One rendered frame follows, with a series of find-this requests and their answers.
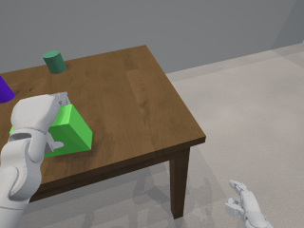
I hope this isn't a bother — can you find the sponge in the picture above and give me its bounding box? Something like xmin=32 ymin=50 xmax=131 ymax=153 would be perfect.
xmin=9 ymin=104 xmax=93 ymax=158

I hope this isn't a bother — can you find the robot right hand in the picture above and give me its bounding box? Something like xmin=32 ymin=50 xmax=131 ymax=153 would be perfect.
xmin=225 ymin=180 xmax=261 ymax=221

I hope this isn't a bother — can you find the right robot forearm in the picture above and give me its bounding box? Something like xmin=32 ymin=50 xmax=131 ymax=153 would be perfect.
xmin=244 ymin=211 xmax=274 ymax=228

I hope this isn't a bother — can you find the table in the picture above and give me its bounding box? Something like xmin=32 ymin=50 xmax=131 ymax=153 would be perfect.
xmin=0 ymin=45 xmax=206 ymax=219

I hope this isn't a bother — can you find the robot left hand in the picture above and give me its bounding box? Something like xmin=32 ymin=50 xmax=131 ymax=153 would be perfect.
xmin=10 ymin=92 xmax=71 ymax=154

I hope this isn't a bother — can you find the left robot forearm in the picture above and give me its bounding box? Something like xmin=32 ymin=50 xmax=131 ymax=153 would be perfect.
xmin=0 ymin=128 xmax=48 ymax=228

